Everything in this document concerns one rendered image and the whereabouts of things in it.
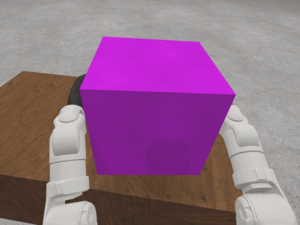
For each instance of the carton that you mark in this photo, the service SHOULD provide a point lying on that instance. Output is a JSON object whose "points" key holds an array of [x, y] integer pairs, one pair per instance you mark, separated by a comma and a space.
{"points": [[153, 107]]}

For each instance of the right robot upper arm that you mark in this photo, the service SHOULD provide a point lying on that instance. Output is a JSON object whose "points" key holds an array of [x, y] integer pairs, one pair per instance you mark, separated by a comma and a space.
{"points": [[263, 209]]}

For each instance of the robot right forearm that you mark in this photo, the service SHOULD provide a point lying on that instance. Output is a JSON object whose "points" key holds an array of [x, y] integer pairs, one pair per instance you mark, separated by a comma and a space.
{"points": [[251, 171]]}

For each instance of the left robot upper arm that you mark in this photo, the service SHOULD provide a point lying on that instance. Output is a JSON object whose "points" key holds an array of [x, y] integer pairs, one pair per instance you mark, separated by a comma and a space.
{"points": [[76, 213]]}

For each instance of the pedestal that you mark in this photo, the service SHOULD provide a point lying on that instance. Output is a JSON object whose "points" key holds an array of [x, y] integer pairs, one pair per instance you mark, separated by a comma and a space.
{"points": [[31, 101]]}

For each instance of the robot left forearm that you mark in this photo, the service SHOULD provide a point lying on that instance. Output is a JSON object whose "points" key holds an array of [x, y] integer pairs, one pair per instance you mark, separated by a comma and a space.
{"points": [[67, 155]]}

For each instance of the left robot hand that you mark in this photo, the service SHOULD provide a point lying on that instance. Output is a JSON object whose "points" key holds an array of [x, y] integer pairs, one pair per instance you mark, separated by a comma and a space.
{"points": [[74, 97]]}

